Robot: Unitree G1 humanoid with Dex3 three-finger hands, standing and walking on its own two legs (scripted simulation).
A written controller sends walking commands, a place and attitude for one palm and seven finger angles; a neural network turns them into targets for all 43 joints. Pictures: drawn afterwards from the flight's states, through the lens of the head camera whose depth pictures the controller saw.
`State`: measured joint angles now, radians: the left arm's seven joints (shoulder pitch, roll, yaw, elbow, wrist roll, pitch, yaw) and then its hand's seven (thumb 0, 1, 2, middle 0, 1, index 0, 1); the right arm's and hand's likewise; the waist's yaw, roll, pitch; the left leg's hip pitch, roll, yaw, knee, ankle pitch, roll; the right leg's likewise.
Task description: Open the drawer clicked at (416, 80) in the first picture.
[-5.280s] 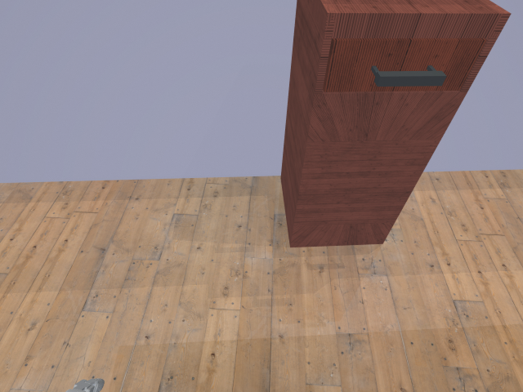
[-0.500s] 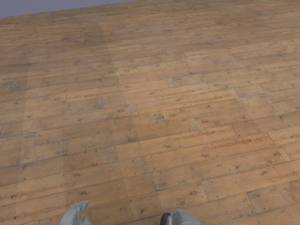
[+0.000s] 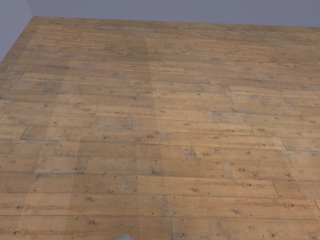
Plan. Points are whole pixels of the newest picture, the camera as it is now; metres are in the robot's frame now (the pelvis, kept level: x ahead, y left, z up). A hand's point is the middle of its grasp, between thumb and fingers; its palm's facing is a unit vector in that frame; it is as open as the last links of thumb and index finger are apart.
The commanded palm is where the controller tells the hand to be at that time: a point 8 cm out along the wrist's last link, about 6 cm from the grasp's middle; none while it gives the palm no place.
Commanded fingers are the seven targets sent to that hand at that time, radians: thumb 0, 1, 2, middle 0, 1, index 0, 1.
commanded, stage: turn to face it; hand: left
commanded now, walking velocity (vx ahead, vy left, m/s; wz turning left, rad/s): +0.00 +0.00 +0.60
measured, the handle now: out of the picture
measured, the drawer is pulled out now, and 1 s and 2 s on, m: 0.00 0.00 0.00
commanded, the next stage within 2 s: none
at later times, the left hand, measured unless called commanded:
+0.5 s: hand out of the picture +0.04 +0.18 -0.13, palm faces +0.30 -0.91 -0.27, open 7.4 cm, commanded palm none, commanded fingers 0.00 0.90 0.90 -0.20 -0.30 -0.20 -0.30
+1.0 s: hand out of the picture -0.16 +0.15 -0.17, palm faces +0.61 -0.75 -0.25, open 7.4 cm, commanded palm none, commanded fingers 0.00 0.90 0.90 -0.20 -0.30 -0.20 -0.30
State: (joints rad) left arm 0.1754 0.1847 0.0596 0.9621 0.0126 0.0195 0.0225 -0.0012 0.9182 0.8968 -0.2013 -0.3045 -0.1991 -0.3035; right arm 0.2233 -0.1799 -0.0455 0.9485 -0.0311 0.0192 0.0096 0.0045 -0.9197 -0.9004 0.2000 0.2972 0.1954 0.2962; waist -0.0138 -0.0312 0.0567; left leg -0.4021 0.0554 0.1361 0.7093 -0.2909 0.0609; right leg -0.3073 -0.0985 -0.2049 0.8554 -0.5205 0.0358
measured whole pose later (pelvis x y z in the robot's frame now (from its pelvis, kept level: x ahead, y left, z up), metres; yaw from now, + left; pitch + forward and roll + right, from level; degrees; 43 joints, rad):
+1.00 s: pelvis -0.05 -0.04 +0.01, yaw +36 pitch +0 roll +0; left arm 0.26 0.27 0.07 0.94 0.02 0.05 0.02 0.01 0.91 0.90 -0.20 -0.30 -0.20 -0.30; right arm 0.10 -0.24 -0.06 0.89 -0.02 0.03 0.03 0.01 -0.91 -0.90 0.20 0.30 0.20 0.30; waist 0.04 -0.06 0.10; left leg -0.29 0.01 0.09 0.62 -0.33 0.03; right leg -0.35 -0.19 -0.17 0.88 -0.50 0.08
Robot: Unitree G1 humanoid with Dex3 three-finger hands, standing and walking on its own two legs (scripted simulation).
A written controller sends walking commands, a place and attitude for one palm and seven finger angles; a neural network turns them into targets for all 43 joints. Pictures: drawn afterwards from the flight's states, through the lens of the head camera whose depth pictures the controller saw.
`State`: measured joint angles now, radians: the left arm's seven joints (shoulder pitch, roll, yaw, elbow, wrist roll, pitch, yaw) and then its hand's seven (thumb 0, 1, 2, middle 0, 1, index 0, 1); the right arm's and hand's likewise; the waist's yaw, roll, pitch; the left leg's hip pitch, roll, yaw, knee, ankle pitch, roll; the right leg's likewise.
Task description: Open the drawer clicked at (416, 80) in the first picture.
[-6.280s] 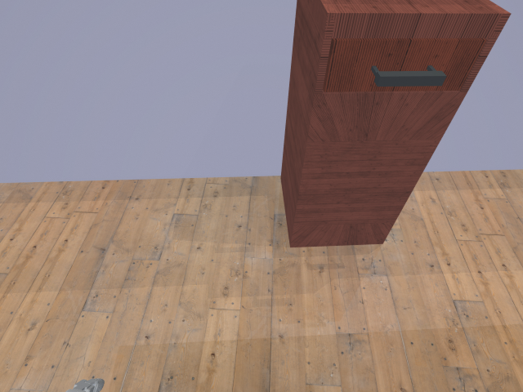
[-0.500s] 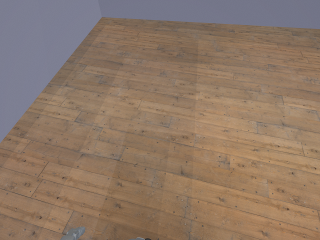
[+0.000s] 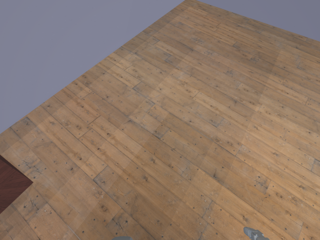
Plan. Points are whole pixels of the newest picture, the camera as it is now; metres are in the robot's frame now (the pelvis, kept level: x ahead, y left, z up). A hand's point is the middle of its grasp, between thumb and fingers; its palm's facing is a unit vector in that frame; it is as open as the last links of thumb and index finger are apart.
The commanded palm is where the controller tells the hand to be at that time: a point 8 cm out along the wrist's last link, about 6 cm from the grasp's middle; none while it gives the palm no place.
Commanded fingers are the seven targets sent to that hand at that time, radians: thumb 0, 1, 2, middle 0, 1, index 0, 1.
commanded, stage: turn to face it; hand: left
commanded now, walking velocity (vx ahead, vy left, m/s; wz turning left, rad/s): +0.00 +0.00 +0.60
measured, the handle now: out of the picture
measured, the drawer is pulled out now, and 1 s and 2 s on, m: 0.00 0.00 0.00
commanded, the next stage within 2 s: take the last steps up to it in 1.64 s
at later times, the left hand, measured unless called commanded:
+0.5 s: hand out of the picture +0.07 +0.20 -0.12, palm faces +0.28 -0.92 -0.28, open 7.4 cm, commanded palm none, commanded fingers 0.00 0.90 0.90 -0.20 -0.30 -0.20 -0.30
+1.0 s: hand out of the picture -0.13 +0.24 -0.17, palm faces +0.61 -0.75 -0.25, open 7.4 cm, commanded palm none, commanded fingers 0.00 0.90 0.90 -0.20 -0.30 -0.20 -0.30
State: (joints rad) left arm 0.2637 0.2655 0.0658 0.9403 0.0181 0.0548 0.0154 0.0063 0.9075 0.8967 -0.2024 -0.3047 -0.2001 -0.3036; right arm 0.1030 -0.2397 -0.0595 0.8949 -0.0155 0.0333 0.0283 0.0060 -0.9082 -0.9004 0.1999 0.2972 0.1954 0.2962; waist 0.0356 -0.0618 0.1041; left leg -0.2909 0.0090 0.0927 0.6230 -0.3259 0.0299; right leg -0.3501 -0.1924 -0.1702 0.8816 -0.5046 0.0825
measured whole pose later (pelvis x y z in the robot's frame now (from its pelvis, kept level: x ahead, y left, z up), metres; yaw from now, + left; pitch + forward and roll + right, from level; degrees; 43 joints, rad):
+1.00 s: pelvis -0.04 +0.03 +0.01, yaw +36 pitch +0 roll -2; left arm 0.21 0.29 0.08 0.93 0.01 0.07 0.01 0.01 0.91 0.90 -0.20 -0.30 -0.20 -0.30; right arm 0.14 -0.23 -0.05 0.89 -0.02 0.02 0.01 0.00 -0.91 -0.90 0.20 0.30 0.20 0.30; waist 0.01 -0.04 0.10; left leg -0.29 -0.01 0.03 0.56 -0.28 0.06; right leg -0.48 -0.12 -0.06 1.14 -0.45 0.10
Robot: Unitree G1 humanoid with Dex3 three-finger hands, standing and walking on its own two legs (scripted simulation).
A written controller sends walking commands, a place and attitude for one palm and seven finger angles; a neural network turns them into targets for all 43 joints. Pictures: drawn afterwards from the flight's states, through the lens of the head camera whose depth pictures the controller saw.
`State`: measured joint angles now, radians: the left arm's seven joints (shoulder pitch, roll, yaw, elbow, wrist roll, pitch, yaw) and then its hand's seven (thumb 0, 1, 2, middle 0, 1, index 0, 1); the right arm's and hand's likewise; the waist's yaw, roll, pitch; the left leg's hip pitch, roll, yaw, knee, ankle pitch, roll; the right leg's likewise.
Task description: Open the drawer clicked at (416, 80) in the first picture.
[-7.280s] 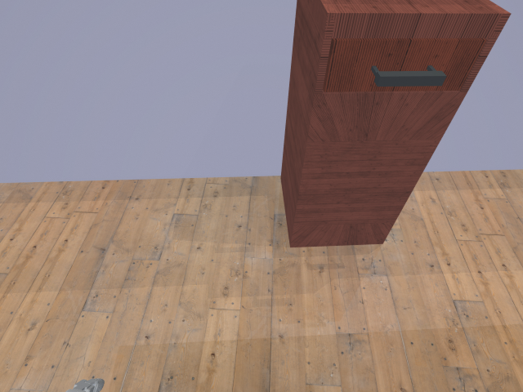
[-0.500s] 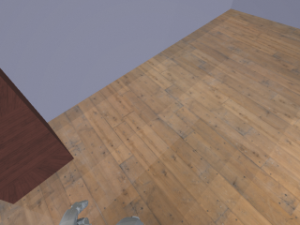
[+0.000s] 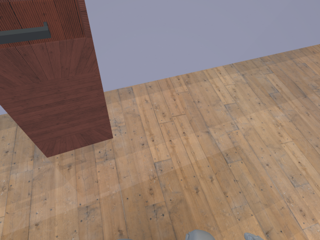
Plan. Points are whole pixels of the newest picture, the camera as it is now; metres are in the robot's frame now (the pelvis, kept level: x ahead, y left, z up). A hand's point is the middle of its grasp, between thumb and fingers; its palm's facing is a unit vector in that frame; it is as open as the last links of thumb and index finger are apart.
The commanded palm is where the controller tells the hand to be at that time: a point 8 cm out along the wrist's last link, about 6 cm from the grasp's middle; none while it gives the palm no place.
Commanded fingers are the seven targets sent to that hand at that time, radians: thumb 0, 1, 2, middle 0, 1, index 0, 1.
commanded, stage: turn to face it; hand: left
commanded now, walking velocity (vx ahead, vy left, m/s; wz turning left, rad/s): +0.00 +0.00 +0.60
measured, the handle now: (20, 31) +0.67 +0.51 +0.09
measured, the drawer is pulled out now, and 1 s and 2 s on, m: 0.00 0.00 0.00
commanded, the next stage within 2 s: take the last steps up to it in 0.64 s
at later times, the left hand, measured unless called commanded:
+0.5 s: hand out of the picture +0.06 +0.18 -0.13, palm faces +0.28 -0.91 -0.30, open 7.4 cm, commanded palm none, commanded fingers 0.00 0.90 0.90 -0.20 -0.30 -0.20 -0.30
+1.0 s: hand out of the picture -0.12 +0.18 -0.17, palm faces +0.49 -0.85 -0.20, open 7.4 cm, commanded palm none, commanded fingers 0.00 0.90 0.90 -0.20 -0.30 -0.20 -0.30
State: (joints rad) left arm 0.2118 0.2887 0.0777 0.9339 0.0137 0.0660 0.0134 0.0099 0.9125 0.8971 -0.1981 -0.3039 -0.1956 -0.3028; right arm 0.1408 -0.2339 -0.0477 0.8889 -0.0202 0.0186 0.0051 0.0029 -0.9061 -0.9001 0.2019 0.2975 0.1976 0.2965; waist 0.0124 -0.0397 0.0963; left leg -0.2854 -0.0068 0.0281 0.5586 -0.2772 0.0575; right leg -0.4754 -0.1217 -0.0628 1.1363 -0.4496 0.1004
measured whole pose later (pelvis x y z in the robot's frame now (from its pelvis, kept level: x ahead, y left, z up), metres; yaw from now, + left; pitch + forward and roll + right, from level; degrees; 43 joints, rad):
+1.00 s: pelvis -0.02 +0.00 +0.01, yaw +27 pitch -2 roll -1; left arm 0.32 0.24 0.05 1.07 0.03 0.03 -0.01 0.01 0.91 0.90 -0.20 -0.30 -0.19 -0.30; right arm 0.22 -0.17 -0.02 0.98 -0.02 -0.03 -0.02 0.00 -0.91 -0.90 0.20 0.30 0.20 0.30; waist 0.03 -0.03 0.03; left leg -0.13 0.00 0.04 0.44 -0.28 0.03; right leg -0.43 -0.09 -0.08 1.05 -0.39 0.05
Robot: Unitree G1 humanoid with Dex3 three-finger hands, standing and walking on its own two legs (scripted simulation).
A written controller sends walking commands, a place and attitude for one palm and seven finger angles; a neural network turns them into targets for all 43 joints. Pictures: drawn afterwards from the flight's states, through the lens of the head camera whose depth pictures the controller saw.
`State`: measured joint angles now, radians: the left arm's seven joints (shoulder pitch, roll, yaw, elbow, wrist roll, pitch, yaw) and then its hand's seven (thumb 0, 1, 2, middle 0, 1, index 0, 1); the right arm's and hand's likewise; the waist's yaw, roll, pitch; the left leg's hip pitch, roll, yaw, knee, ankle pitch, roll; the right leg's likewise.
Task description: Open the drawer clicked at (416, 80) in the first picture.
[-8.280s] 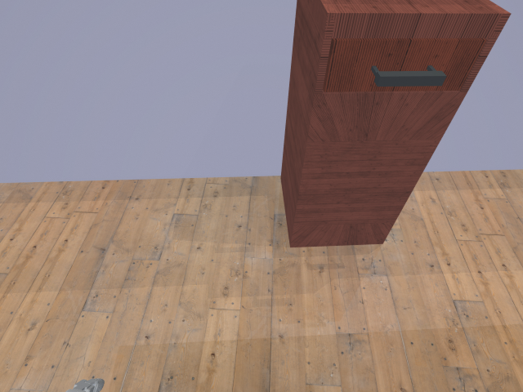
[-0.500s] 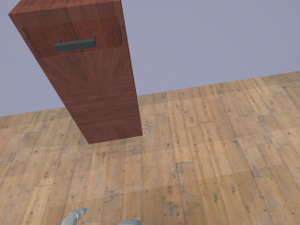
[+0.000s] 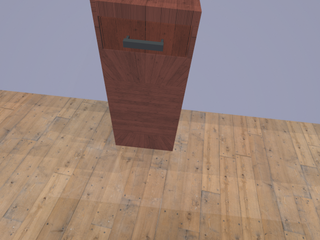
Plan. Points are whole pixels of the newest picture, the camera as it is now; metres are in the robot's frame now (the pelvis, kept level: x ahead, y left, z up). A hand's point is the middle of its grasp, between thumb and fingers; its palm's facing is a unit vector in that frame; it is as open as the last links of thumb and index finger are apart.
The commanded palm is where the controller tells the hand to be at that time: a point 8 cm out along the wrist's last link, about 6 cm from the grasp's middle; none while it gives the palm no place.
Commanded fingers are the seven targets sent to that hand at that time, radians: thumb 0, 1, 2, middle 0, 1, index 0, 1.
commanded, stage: take the last steps up to it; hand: left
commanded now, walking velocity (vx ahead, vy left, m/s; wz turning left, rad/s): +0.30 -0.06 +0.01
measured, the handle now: (144, 42) +0.84 +0.15 +0.08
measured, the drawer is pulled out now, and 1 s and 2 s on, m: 0.00 0.00 0.00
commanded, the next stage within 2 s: come to a stop and stand still in 0.84 s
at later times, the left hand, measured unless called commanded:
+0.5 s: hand (122, 237) +0.16 +0.12 -0.16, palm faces +0.09 -0.97 -0.23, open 7.2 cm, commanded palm none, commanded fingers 0.00 0.90 0.90 -0.20 -0.30 -0.20 -0.30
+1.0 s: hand (118, 212) +0.23 +0.14 -0.18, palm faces +0.09 -0.99 -0.14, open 7.4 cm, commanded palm none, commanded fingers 0.00 0.90 0.90 -0.20 -0.30 -0.20 -0.30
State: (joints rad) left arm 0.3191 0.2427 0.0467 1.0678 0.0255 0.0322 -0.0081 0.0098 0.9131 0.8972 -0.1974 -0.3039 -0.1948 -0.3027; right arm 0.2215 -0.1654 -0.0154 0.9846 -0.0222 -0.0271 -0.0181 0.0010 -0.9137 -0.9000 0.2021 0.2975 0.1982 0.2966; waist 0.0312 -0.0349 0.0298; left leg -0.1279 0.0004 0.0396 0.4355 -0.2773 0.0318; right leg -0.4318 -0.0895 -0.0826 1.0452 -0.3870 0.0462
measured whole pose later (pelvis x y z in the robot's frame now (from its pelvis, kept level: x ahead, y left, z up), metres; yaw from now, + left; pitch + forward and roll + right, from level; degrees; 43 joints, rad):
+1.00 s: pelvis +0.28 -0.02 +0.00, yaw +0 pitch -1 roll +0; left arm 0.35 0.14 0.04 1.14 0.02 -0.01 0.01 0.01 0.91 0.90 -0.20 -0.30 -0.20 -0.30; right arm 0.17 -0.14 -0.05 1.01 -0.01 -0.07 -0.04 -0.03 -0.96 -0.90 0.20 0.30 0.20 0.30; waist 0.02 -0.03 0.05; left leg -0.24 0.03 0.18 0.48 -0.23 0.05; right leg -0.42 -0.09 -0.08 1.06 -0.41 0.01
